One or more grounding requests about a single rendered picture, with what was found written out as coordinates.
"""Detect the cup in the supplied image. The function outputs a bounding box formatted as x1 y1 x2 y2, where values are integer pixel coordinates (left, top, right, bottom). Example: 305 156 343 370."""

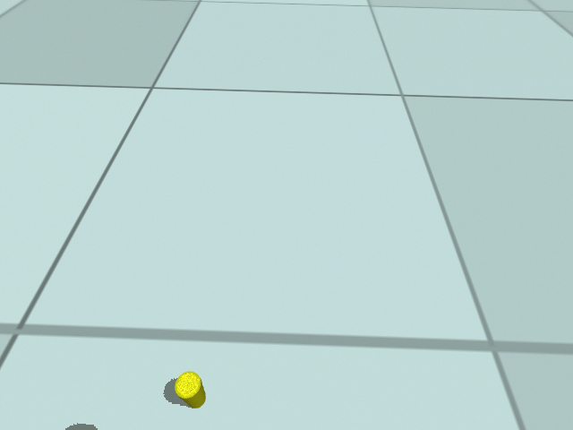
175 371 206 409

